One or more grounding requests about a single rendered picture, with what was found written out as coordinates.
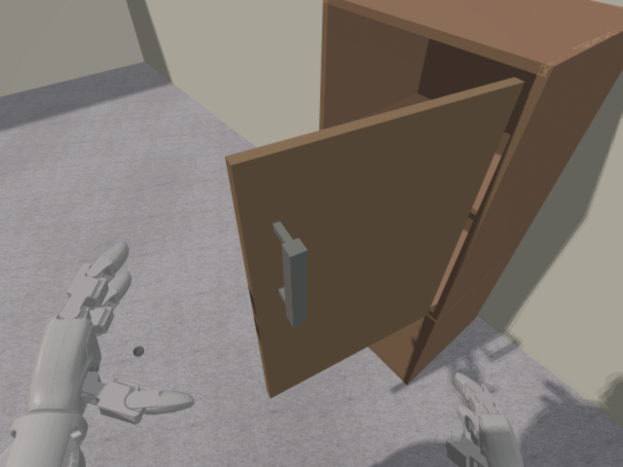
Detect left robot hand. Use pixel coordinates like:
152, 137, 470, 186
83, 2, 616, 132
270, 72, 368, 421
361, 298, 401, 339
27, 242, 195, 425

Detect handle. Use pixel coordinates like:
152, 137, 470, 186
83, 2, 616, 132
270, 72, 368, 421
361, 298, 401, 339
272, 221, 308, 328

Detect left robot forearm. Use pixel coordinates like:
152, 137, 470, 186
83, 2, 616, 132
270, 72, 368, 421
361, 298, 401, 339
0, 409, 88, 467

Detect right robot hand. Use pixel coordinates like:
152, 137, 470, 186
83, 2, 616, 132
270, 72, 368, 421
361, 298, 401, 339
446, 373, 524, 467

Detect cupboard door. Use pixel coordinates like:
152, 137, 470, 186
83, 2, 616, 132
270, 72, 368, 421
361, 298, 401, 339
225, 77, 525, 398

